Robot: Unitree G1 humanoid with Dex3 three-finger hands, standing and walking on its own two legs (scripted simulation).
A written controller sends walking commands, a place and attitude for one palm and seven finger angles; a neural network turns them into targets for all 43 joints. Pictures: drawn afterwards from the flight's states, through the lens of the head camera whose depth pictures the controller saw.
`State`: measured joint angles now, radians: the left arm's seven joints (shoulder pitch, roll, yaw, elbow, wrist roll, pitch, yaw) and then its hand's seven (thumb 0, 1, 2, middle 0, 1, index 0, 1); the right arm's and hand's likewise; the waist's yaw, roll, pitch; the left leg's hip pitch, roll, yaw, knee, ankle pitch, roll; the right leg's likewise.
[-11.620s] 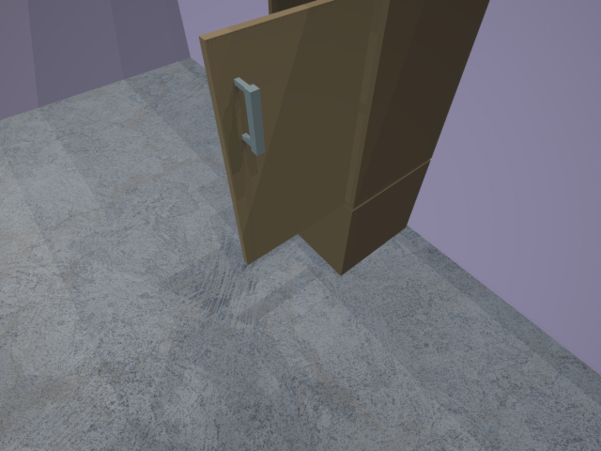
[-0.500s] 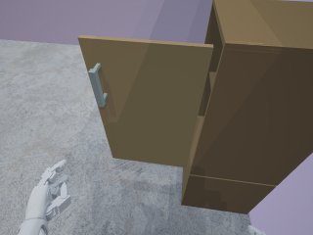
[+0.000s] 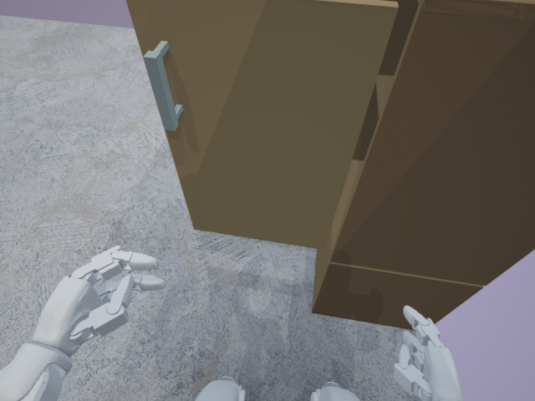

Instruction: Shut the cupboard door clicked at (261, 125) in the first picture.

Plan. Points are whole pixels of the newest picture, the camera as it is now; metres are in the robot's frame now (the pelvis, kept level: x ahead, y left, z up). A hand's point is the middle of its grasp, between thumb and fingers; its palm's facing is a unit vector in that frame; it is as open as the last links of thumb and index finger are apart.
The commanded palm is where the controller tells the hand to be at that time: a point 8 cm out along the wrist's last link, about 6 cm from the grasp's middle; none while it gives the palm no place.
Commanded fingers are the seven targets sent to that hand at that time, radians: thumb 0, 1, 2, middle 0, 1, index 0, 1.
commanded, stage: raise the hand and make a fist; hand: left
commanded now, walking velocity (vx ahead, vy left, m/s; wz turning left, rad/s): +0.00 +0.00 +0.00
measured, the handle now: (167, 87) +0.53 +0.21 +0.18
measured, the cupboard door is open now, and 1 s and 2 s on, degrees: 90 90 90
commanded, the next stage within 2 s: bring the fist close to the handle in 1.24 s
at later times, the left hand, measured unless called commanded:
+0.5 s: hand (89, 262) +0.24 +0.23 +0.14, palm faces -0.03 -0.99 -0.10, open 3.1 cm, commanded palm +0.21 +0.27 +0.14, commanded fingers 0.00 0.90 0.90 -1.28 -1.48 -1.28 -1.48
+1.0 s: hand (126, 224) +0.28 +0.19 +0.17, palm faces -0.07 -0.99 -0.07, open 3.1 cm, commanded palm +0.24 +0.24 +0.18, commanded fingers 0.00 0.90 0.90 -1.30 -1.50 -1.30 -1.50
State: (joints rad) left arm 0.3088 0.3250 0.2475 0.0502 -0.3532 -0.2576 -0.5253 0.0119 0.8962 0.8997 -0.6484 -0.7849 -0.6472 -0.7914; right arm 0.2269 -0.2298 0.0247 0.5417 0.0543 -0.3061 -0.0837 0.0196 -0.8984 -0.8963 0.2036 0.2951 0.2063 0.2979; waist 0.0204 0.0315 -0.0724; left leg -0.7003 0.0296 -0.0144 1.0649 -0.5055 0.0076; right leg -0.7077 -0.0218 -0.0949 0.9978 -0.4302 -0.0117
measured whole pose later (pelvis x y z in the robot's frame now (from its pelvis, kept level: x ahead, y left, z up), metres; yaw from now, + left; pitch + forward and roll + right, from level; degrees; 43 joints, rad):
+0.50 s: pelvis +0.03 +0.02 +0.03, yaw +0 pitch +4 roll -2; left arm 0.37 0.31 0.23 -0.20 -0.31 -0.18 -0.31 0.02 0.89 0.90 -1.11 -1.28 -1.11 -1.29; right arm 0.26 -0.23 0.05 0.54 0.05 -0.31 -0.07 0.02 -0.90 -0.90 0.20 0.30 0.21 0.30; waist 0.03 0.03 -0.08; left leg -0.47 0.00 0.01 0.85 -0.46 0.04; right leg -0.47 -0.04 -0.08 0.78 -0.38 0.02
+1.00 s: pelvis +0.04 +0.00 +0.05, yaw +0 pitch +1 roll -1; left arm 0.26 0.30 0.23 -0.15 -0.31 0.04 -0.33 0.01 0.90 0.90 -1.30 -1.49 -1.30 -1.50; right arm 0.25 -0.25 0.06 0.60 0.06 -0.28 -0.08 0.02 -0.90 -0.90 0.20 0.30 0.21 0.30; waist 0.02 0.06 -0.06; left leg -0.27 0.01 0.01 0.63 -0.37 0.01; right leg -0.30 -0.02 -0.08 0.61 -0.32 0.00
